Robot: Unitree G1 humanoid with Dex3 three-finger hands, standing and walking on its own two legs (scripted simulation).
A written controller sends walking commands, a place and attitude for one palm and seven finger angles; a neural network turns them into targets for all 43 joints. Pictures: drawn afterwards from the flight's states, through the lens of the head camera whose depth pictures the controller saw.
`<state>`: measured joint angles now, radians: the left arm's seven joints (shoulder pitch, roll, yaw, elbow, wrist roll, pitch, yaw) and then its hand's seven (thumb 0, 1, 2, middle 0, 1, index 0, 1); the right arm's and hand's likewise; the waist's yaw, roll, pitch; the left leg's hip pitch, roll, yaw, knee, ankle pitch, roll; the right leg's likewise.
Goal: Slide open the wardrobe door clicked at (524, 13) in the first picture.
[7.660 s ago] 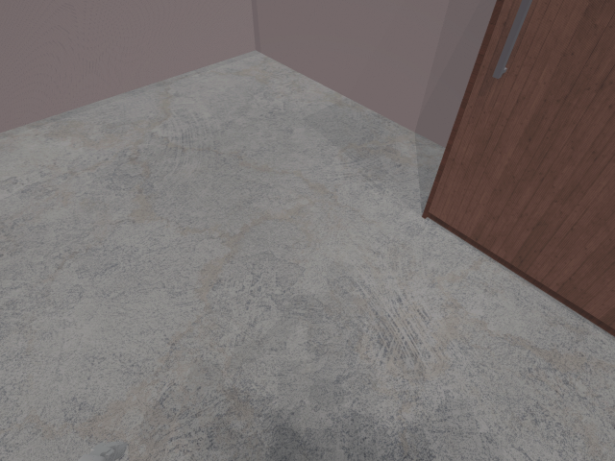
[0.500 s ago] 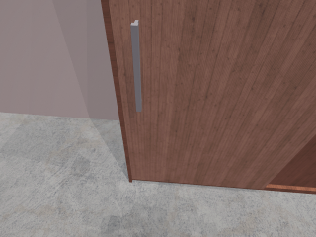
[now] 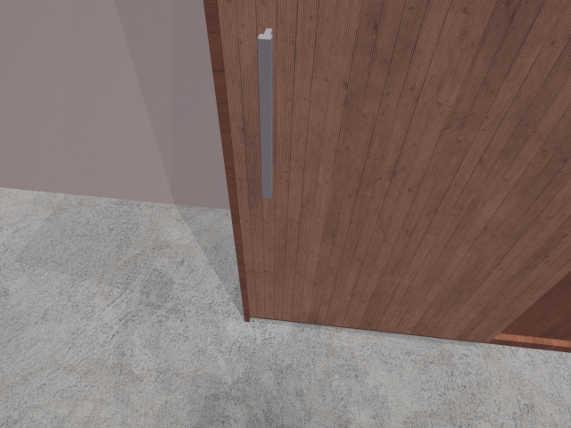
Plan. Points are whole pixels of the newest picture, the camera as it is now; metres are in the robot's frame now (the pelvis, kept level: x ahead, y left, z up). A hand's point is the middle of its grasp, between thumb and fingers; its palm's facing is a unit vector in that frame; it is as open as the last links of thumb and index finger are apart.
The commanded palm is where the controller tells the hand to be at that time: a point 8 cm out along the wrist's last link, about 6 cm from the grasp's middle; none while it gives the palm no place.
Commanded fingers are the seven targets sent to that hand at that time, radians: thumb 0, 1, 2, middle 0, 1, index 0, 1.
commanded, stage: look again from close up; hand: left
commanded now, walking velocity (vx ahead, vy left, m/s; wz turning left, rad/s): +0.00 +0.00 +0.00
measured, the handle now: (267, 125) +0.60 +0.08 +0.12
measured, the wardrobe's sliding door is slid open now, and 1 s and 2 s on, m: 0.00 0.00 0.00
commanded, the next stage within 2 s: shuffle to correct the standing spot in 1.00 s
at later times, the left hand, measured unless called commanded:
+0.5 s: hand out of the picture +0.08 +0.22 -0.16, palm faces -0.03 -0.95 -0.31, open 7.4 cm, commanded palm none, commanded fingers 0.00 0.90 0.90 -0.20 -0.30 -0.20 -0.30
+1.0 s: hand out of the picture +0.07 +0.21 -0.16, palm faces -0.04 -0.95 -0.30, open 7.4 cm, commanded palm none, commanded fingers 0.00 0.90 0.90 -0.20 -0.30 -0.20 -0.30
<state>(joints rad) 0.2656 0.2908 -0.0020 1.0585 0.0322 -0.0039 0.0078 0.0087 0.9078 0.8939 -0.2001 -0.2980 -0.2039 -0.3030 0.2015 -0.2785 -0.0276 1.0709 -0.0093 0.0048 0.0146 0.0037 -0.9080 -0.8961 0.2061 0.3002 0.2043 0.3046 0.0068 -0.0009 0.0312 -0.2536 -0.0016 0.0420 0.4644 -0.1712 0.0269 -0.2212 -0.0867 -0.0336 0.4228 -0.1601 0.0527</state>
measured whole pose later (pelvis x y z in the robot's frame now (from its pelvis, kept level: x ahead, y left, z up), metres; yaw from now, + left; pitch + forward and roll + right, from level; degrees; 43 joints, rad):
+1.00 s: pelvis +0.03 -0.02 +0.01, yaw +0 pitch -3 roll +0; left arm 0.20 0.29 -0.01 1.09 0.02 -0.01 0.01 0.01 0.91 0.89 -0.20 -0.30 -0.20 -0.30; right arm 0.17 -0.30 -0.01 1.13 -0.01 0.00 0.01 0.00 -0.91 -0.90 0.20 0.30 0.20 0.30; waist 0.00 0.01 0.04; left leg -0.16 0.02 0.04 0.37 -0.16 0.00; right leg -0.14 -0.06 -0.04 0.34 -0.15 0.04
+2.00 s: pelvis +0.15 -0.03 -0.01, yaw +2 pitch -1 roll -1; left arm 0.18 0.16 0.04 1.02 0.03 -0.01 0.04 0.01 0.93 0.89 -0.20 -0.30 -0.20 -0.30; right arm 0.28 -0.12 -0.05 1.13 0.00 0.03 -0.05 0.00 -0.91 -0.90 0.20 0.30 0.20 0.30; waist -0.01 0.02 0.11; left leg -0.28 0.04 0.06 0.86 -0.55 -0.01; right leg -0.29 -0.06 -0.14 0.58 -0.27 -0.02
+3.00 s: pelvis +0.08 +0.00 +0.00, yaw +0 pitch -1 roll -1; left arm 0.39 0.11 0.00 1.13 0.03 0.00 0.03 0.01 0.91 0.89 -0.20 -0.30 -0.20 -0.30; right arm 0.36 -0.10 -0.03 1.17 -0.01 0.01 -0.02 0.00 -0.91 -0.90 0.20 0.30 0.20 0.30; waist 0.00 -0.01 0.01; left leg -0.25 -0.01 0.13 0.42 -0.16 0.06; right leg -0.20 -0.04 -0.05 0.42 -0.20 0.02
